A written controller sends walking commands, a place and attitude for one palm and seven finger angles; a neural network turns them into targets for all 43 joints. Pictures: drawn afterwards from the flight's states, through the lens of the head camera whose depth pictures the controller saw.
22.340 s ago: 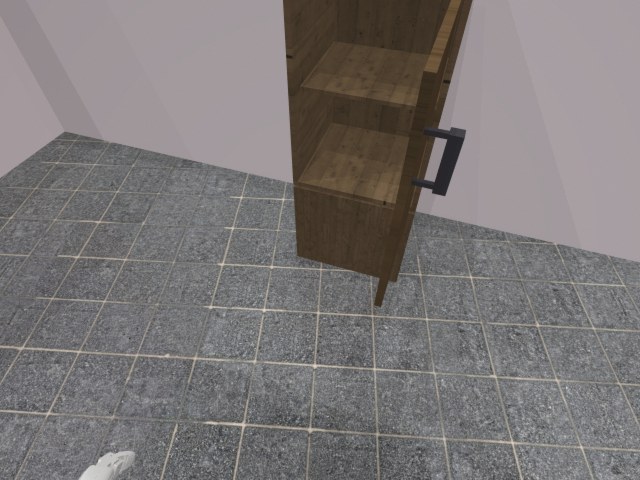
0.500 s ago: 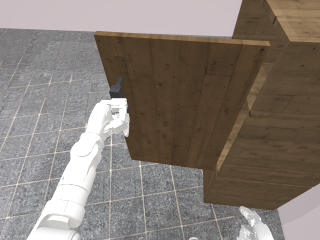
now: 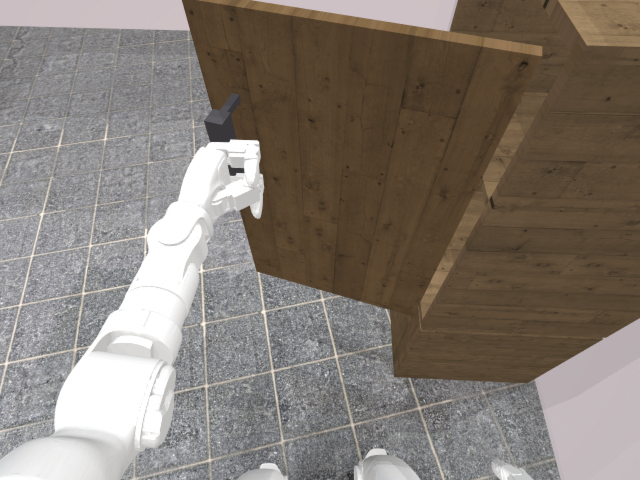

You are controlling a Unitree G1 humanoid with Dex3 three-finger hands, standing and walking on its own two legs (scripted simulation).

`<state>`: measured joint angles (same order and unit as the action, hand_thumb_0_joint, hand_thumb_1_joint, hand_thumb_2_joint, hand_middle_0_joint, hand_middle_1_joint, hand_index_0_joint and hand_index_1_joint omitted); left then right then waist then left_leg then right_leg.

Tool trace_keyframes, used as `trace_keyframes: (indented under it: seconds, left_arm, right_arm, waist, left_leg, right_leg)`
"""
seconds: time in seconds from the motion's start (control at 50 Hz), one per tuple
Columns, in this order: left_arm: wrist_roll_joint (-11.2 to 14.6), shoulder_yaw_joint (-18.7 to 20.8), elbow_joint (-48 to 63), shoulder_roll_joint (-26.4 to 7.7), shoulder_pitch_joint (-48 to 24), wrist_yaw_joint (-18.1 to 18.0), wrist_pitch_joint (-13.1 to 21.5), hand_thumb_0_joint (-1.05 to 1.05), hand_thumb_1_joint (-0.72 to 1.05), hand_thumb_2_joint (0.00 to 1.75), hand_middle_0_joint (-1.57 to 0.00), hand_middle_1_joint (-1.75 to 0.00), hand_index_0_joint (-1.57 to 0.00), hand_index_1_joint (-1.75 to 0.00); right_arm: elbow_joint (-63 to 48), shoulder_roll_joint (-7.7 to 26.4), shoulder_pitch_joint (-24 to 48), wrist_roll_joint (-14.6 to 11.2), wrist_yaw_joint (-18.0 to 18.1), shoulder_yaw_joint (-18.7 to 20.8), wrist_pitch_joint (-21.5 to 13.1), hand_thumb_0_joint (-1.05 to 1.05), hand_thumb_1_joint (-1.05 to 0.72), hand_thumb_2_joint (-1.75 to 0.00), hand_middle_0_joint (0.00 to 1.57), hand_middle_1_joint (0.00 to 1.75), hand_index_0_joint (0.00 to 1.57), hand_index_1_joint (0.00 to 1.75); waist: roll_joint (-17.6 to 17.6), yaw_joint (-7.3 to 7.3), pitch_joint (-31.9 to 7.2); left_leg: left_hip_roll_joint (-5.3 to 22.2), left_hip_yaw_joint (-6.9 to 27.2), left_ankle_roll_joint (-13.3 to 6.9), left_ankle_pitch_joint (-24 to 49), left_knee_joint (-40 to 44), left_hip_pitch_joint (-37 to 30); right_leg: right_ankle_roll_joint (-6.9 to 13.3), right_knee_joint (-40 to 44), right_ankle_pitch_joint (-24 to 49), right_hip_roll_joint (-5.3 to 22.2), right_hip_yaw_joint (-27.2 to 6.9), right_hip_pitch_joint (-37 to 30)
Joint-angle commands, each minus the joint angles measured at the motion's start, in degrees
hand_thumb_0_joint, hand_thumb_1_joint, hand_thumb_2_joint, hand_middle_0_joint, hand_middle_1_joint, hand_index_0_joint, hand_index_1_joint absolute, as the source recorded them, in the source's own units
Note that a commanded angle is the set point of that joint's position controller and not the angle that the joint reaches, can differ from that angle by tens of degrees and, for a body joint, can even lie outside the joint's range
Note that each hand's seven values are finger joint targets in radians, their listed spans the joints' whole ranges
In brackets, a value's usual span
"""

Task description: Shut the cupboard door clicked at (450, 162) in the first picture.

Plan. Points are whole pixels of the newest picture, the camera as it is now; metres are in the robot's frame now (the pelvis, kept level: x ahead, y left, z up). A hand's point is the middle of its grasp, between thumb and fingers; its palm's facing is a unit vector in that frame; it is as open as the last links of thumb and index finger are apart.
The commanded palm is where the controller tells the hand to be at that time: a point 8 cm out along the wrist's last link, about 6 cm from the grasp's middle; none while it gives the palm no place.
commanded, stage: push the door shut along its arc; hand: left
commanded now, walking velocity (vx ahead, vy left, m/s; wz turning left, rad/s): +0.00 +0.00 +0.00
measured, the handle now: (234, 144) +0.53 +0.11 +0.10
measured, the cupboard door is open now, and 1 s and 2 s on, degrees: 75 64 57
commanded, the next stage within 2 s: pull the fist back off the door in 1.10 s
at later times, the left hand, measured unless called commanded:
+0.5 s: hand (287, 164) +0.48 +0.04 +0.10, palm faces -0.42 -0.91 -0.02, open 3.1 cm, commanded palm +0.50 +0.09 +0.10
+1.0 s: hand (306, 140) +0.52 +0.01 +0.11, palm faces -0.50 -0.87 -0.02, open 3.0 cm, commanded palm +0.55 +0.05 +0.10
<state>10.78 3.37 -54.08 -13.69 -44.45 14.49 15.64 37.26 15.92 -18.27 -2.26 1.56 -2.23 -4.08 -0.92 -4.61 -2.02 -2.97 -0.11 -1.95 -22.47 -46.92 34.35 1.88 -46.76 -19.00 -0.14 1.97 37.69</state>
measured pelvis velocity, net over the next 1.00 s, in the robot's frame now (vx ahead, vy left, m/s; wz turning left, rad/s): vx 0.00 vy -0.01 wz -0.01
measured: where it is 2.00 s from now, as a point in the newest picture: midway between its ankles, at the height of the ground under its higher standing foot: outside the picture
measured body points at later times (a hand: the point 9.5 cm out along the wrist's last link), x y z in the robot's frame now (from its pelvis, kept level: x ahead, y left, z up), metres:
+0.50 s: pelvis +0.00 -0.01 -0.01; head +0.10 -0.02 +0.43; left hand +0.50 +0.09 +0.11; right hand +0.04 -0.28 -0.13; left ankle +0.01 +0.10 -0.70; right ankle +0.04 -0.10 -0.70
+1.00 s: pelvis +0.00 -0.01 -0.02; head +0.13 -0.02 +0.41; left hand +0.55 +0.06 +0.11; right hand -0.01 -0.29 -0.14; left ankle +0.01 +0.10 -0.70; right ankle +0.04 -0.10 -0.70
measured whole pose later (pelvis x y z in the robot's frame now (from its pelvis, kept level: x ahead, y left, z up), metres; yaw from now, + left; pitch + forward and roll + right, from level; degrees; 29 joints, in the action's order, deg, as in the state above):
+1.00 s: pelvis +0.00 -0.01 -0.02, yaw +0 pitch +20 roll +0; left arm 8.6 6.3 -73.5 -22.5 -71.4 24.8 12.2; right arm 39.9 16.9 -20.5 -0.2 2.3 -1.9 -4.3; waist -1.6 -12.1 -2.9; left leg -1.4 0.7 -1.0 -24.7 -55.1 50.0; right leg 3.0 -53.0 -20.1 -1.6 3.1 52.6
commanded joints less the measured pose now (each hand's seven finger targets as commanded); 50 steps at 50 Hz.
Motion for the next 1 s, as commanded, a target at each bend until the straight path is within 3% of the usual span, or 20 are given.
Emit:
trace_keyframes:
  seconds: [0.0,0.06,0.12,0.16,0.18,0.2,0.26,0.32,0.42,0.44,0.48,0.5,0.52,0.56,0.68,0.74,0.78,0.86,0.88,0.98]
  left_arm:
    - [0.2,1.5,11.2,-6.4,-30.5,1.7,4.8,0.0,0.9,0.9,-1.3,-1.5,-1.3,-1.5]
    - [1.0,1.7,10.5,-6.6,-31.1,3.4,4.7,0.0,0.9,0.9,-1.3,-1.5,-1.3,-1.5]
    - [1.3,3.7,6.3,-9.3,-32.7,4.3,3.9,0.0,0.9,0.9,-1.3,-1.5,-1.3,-1.5]
    - [1.2,5.1,4.5,-11.3,-35.0,4.1,3.4,0.0,0.9,0.9,-1.3,-1.5,-1.3,-1.5]
    - [1.0,5.9,5.2,-12.4,-36.5,4.0,3.7,0.0,0.9,0.9,-1.3,-1.5,-1.3,-1.5]
    - [1.0,4.0,5.1,-10.1,-36.9,4.2,3.8,0.0,0.9,0.9,-1.3,-1.5,-1.3,-1.5]
    - [0.7,5.7,4.3,-12.3,-36.8,4.8,4.3,0.0,0.9,0.9,-1.3,-1.5,-1.3,-1.5]
    - [0.9,3.3,4.5,-10.2,-40.1,6.2,4.4,0.0,0.9,0.9,-1.3,-1.5,-1.3,-1.5]
    - [1.2,4.8,2.0,-12.8,-43.2,7.4,3.5,0.0,0.9,0.9,-1.3,-1.5,-1.3,-1.5]
    - [1.0,6.2,1.2,-14.7,-43.6,7.3,3.3,0.0,0.9,0.9,-1.3,-1.5,-1.3,-1.5]
    - [0.9,6.2,-1.4,-15.0,-45.3,7.4,2.5,0.0,0.9,0.9,-1.3,-1.5,-1.3,-1.5]
    - [1.0,5.4,-1.4,-14.2,-46.7,7.4,2.3,0.0,0.9,0.9,-1.3,-1.5,-1.3,-1.5]
    - [0.7,7.6,-1.8,-16.8,-46.4,7.3,2.3,0.0,0.9,0.9,-1.3,-1.5,-1.3,-1.5]
    - [0.3,8.8,-2.6,-18.5,-47.2,7.5,2.4,0.0,0.9,0.9,-1.3,-1.5,-1.3,-1.5]
    - [-0.8,7.6,-4.4,-17.2,-47.6,9.1,2.1,0.0,0.9,0.9,-1.3,-1.5,-1.3,-1.5]
    - [-0.7,5.4,-5.4,-14.4,-51.4,9.6,1.4,0.0,0.9,0.9,-1.3,-1.5,-1.3,-1.5]
    - [-1.1,5.7,-7.1,-15.5,-53.2,9.7,0.4,0.0,0.9,0.9,-1.3,-1.5,-1.3,-1.5]
    - [-1.0,4.9,-6.0,-15.0,-58.6,10.2,0.1,0.0,0.9,0.9,-1.3,-1.5,-1.3,-1.5]
    - [-0.9,3.9,-6.3,-13.4,-58.3,10.4,-0.2,0.0,0.9,0.9,-1.3,-1.5,-1.3,-1.5]
    - [-1.1,3.4,-7.4,-13.0,-61.1,10.9,-0.4,0.0,0.9,0.9,-1.3,-1.5,-1.3,-1.5]
  right_arm:
    - [-5.7,8.2,-3.2,-0.1,0.6,3.4,-2.0,0.0,-0.9,-0.9,0.2,0.3,0.2,0.3]
    - [-5.2,8.4,-4.1,0.0,0.5,3.6,-1.8,0.0,-0.9,-0.9,0.2,0.3,0.2,0.3]
    - [-4.8,8.8,-4.5,-0.2,0.9,3.5,-1.1,0.0,-0.9,-0.9,0.2,0.3,0.2,0.3]
    - [-4.6,9.0,-4.9,-0.2,1.1,3.3,-0.8,0.0,-0.9,-0.9,0.2,0.3,0.2,0.3]
    - [-4.7,9.0,-5.0,-0.1,1.2,3.3,-0.8,0.0,-0.9,-0.9,0.2,0.3,0.2,0.3]
    - [-4.8,8.7,-4.9,-0.2,1.1,3.3,-0.9,0.0,-0.9,-0.9,0.2,0.3,0.2,0.3]
    - [-4.5,9.0,-5.7,0.1,1.0,3.6,-0.7,0.0,-0.9,-0.9,0.2,0.3,0.2,0.3]
    - [-4.0,8.9,-6.0,0.2,1.0,3.7,-0.8,0.0,-0.9,-0.9,0.2,0.3,0.2,0.3]
    - [-3.4,9.4,-6.7,0.2,1.4,3.7,-0.5,0.0,-0.9,-0.9,0.2,0.3,0.2,0.3]
    - [-3.2,9.6,-7.0,0.3,1.6,3.7,-0.4,0.0,-0.9,-0.9,0.2,0.3,0.2,0.3]
    - [-2.8,9.6,-7.1,0.1,1.8,3.4,-0.3,0.0,-0.9,-0.9,0.2,0.3,0.2,0.3]
    - [-2.8,9.5,-7.3,0.3,1.7,3.3,-0.5,0.0,-0.9,-0.9,0.2,0.3,0.2,0.3]
    - [-2.9,9.8,-7.6,0.4,1.7,3.4,-0.5,0.0,-0.9,-0.9,0.2,0.3,0.2,0.3]
    - [-2.9,10.0,-7.9,0.6,1.8,3.4,-0.6,0.0,-0.9,-0.9,0.2,0.3,0.2,0.3]
    - [-3.0,10.2,-9.2,1.1,1.4,3.7,-0.7,0.0,-0.9,-0.9,0.2,0.3,0.2,0.3]
    - [-2.3,10.1,-9.9,1.1,1.5,3.9,-0.7,0.0,-0.9,-0.9,0.2,0.3,0.2,0.3]
    - [-1.6,10.5,-10.5,1.1,1.7,4.0,-0.5,0.0,-0.9,-0.9,0.2,0.3,0.2,0.3]
    - [-0.6,10.5,-11.2,1.5,1.9,4.1,-1.1,0.0,-0.9,-0.9,0.2,0.3,0.2,0.3]
    - [-0.6,10.4,-10.9,1.6,1.8,4.0,-1.3,0.0,-0.9,-0.9,0.2,0.3,0.2,0.3]
    - [0.5,10.5,-11.4,2.0,1.8,3.9,-1.9,0.0,-0.9,-0.9,0.2,0.3,0.2,0.3]
  waist:
    - [0.7,-2.12,-25.3]
    - [0.1,-2.53,-27.2]
    - [4.2,-3.32,-23.5]
    - [4.9,-3.92,-22.0]
    - [2.6,-3.62,-23.0]
    - [2.4,-4.22,-23.6]
    - [1.4,-3.79,-26.6]
    - [0.1,-5.0,-27.8]
    - [2.8,-6.15,-27.5]
    - [1.7,-5.82,-27.3]
    - [2.9,-6.96,-24.9]
    - [2.3,-7.35,-25.2]
    - [2.1,-6.62,-26.3]
    - [0.6,-6.69,-28.4]
    - [-0.5,-6.97,-31.8]
    - [0.5,-8.91,-29.8]
    - [2.5,-10.03,-28.2]
    - [-0.9,-10.89,-31.3]
    - [-2.1,-10.88,-31.5]
    - [-2.9,-11.74,-32.7]
  left_leg:
    - [1.6,2.8,0.3,12.3,6.0,-9.3]
    - [1.9,2.7,0.3,15.3,4.9,-10.6]
    - [1.7,2.1,-0.1,11.0,5.1,-5.2]
    - [1.5,1.8,-0.5,9.4,5.0,-2.7]
    - [1.4,1.9,-0.3,9.6,4.9,-2.9]
    - [1.4,1.7,-0.4,9.8,4.6,-3.6]
    - [1.4,1.8,-0.3,11.8,3.7,-4.4]
    - [1.4,1.7,-0.3,12.6,2.8,-4.9]
    - [1.3,1.4,-0.8,10.8,2.2,-1.9]
    - [1.2,1.4,-0.8,10.5,2.0,-1.1]
    - [1.3,1.4,-0.9,8.6,1.8,1.1]
    - [1.2,1.3,-1.0,8.2,1.7,1.6]
    - [1.2,1.4,-0.9,8.4,1.3,2.2]
    - [1.2,1.5,-0.9,9.9,0.6,1.7]
    - [1.3,1.6,-0.7,12.6,-1.1,1.2]
    - [1.2,1.6,-1.0,11.9,-1.9,1.6]
    - [1.5,1.6,-1.2,9.7,-2.2,3.4]
    - [1.5,2.2,-1.2,11.0,-3.1,0.5]
    - [1.4,2.3,-1.1,11.1,-3.3,-0.3]
    - [1.7,3.1,-1.0,12.2,-4.7,-1.8]
  right_leg:
    - [0.1,4.3,13.4,-0.3,-1.3,-10.7]
    - [0.0,3.8,16.0,-0.4,-1.2,-10.2]
    - [-0.3,4.8,14.1,-0.5,-1.8,-11.5]
    - [-0.4,5.1,13.2,-0.4,-2.4,-11.6]
    - [-0.3,4.7,13.3,-0.3,-2.5,-11.6]
    - [-0.4,4.8,13.6,-0.4,-2.6,-11.1]
    - [-0.3,4.1,15.5,-0.4,-2.7,-11.5]
    - [-0.5,3.7,16.5,-0.5,-2.8,-10.5]
    - [-0.8,4.2,16.1,-0.5,-3.3,-11.7]
    - [-0.6,4.1,15.7,-0.5,-3.6,-11.7]
    - [-0.8,4.5,13.9,-0.5,-3.8,-10.6]
    - [-0.9,4.5,13.6,-0.5,-4.0,-10.6]
    - [-0.8,4.1,13.6,-0.4,-4.3,-11.4]
    - [-0.7,3.1,15.3,-0.5,-4.1,-11.2]
    - [-0.6,1.3,17.4,-0.7,-3.5,-9.1]
    - [-0.8,1.6,16.5,-1.0,-3.2,-6.4]
    - [-1.1,2.1,14.2,-1.1,-3.5,-5.4]
    - [-0.8,1.3,14.1,-1.1,-3.1,-2.9]
    - [-0.7,1.2,13.5,-1.2,-2.7,-1.8]
    - [-0.5,0.0,12.8,-1.4,-1.9,1.8]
